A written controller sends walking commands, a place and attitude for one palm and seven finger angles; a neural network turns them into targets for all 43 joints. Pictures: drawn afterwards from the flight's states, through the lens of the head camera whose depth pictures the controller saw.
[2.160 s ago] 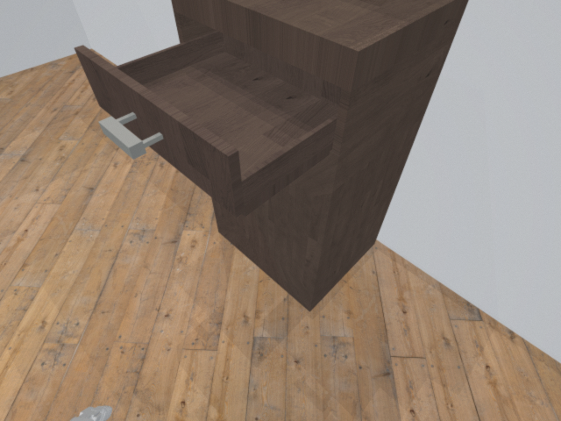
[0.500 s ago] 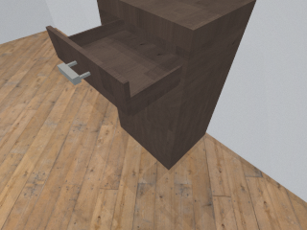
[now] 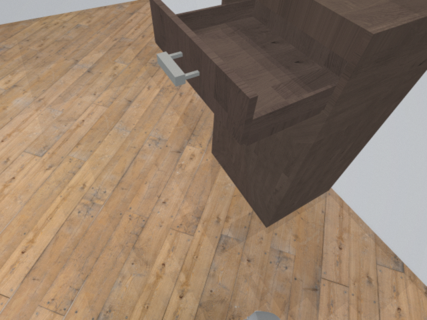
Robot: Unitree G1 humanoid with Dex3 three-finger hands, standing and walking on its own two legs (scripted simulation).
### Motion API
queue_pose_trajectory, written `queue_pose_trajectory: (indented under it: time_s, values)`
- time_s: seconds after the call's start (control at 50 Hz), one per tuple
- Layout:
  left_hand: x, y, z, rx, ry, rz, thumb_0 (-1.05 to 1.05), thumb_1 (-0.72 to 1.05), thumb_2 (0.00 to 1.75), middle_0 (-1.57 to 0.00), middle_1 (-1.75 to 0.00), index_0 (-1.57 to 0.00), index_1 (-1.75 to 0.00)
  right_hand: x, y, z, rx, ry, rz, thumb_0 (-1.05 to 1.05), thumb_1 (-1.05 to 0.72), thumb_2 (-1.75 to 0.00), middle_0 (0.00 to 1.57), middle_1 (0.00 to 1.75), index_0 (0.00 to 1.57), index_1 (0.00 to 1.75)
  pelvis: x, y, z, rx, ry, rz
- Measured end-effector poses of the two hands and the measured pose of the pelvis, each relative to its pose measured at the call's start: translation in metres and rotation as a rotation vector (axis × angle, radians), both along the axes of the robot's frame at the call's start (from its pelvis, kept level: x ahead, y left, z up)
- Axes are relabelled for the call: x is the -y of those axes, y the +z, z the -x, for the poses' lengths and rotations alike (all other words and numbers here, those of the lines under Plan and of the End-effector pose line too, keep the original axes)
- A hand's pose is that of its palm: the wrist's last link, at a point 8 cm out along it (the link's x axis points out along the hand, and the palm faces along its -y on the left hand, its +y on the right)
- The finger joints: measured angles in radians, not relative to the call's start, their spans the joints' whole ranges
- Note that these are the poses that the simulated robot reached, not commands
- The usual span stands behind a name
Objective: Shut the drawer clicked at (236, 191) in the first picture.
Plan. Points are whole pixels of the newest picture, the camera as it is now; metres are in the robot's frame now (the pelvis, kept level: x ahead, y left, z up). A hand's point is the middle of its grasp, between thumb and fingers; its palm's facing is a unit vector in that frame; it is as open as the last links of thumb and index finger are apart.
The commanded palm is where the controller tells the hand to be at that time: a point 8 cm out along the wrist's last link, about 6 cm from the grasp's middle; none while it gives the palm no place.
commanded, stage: walk around to get in front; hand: left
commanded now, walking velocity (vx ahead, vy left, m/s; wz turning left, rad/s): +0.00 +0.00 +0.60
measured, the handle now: (178, 66) +0.68 +0.12 +0.08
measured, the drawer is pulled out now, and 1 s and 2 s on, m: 0.27 0.27 0.27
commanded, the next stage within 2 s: none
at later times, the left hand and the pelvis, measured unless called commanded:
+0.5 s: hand out of the picture -0.01 +0.17 -0.16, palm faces +0.34 -0.90 -0.28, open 7.4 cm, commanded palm none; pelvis +0.00 -0.04 +0.00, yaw +19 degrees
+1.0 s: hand out of the picture -0.04 +0.23 -0.16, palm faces +0.59 -0.76 -0.27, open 7.4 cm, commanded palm none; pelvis +0.00 -0.01 +0.00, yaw +36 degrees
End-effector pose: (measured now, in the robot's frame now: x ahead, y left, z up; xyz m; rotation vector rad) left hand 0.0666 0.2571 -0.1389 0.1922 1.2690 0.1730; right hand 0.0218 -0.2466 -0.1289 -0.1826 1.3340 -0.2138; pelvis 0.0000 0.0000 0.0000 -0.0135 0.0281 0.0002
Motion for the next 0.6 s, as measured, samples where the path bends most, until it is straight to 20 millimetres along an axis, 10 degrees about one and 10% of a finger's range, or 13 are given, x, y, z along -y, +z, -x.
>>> queue_pose_trajectory:
  time_s: [0.2, 0.36, 0.6]
  values:
    - [0.021, 0.016, 0.006, 0.107, 0.101, -0.051, 0.01, 0.91, 0.9, -0.2, -0.3, -0.2, -0.29, 0.038, -0.013, -0.037, 0.019, 0.103, -0.012, 0.01, -0.91, -0.89, 0.21, 0.3, 0.2, 0.3, 0.03, -0.005, 0.004, -0.002, 0.131, -0.009]
    - [0.039, 0.026, 0.055, 0.1, 0.208, -0.085, 0.01, 0.91, 0.9, -0.21, -0.3, -0.21, -0.29, 0.055, -0.012, -0.092, 0.085, 0.227, -0.021, 0.01, -0.91, -0.9, 0.2, 0.3, 0.2, 0.3, 0.047, -0.002, 0.004, 0.03, 0.24, -0.034]
    - [0.031, -0.005, 0.151, -0.023, 0.429, -0.021, 0.01, 0.9, 0.9, -0.21, -0.3, -0.21, -0.3, -0.021, -0.001, -0.174, 0.153, 0.499, -0.013, 0.01, -0.91, -0.9, 0.2, 0.3, 0.19, 0.3, 0.021, -0.012, 0.007, 0.026, 0.408, -0.043]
